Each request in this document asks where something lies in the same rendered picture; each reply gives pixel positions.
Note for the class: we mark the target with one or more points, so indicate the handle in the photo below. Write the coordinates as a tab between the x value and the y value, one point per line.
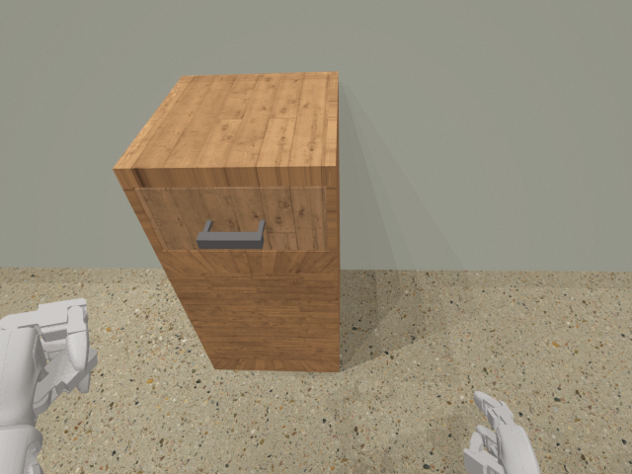
231	240

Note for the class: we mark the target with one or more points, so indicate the drawer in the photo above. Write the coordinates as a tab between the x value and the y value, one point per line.
295	216

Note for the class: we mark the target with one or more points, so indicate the right robot hand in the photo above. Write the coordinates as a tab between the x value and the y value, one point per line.
510	447

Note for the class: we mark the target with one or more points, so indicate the left robot hand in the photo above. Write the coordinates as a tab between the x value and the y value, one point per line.
63	326

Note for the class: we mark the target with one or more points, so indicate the left robot forearm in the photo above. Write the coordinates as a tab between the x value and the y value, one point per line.
19	448

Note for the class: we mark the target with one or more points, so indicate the cabinet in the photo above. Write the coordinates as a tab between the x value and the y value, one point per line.
275	310

